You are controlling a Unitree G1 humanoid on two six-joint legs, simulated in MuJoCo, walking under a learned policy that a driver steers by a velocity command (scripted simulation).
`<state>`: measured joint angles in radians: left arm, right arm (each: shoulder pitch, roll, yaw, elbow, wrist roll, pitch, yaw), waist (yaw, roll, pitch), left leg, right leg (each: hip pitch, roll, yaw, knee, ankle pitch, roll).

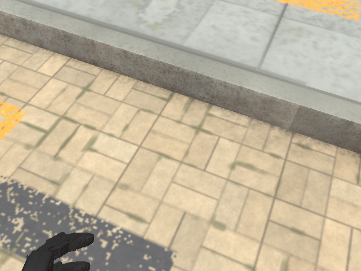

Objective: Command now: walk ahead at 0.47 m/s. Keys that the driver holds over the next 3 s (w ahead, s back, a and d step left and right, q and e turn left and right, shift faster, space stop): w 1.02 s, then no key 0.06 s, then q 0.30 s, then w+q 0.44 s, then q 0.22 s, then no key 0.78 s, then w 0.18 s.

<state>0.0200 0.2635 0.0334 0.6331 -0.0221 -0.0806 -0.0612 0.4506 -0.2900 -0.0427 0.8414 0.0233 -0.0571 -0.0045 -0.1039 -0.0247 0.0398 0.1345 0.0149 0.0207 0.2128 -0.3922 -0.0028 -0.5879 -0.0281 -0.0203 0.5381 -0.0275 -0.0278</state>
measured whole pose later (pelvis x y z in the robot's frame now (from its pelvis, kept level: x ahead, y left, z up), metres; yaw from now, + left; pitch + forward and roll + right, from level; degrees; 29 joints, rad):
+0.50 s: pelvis +0.28 -0.01 +0.01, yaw +0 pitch +2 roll -3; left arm 0.36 0.29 0.05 0.84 -0.02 -0.07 -0.01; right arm 0.07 -0.27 -0.02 0.68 0.01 -0.08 0.03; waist 0.09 0.05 0.03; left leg -0.62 0.09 -0.02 0.57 0.05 0.00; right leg 0.04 0.06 -0.04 0.23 -0.29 -0.03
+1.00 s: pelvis +0.56 +0.03 +0.02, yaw +0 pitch +2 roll +2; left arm 0.08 0.27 0.03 0.75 -0.01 -0.07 -0.03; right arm 0.36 -0.28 -0.04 0.82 0.01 -0.08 0.01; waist -0.08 -0.05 0.02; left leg 0.00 -0.06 0.05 0.21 -0.24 0.05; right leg -0.63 -0.10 0.03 0.59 0.06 0.01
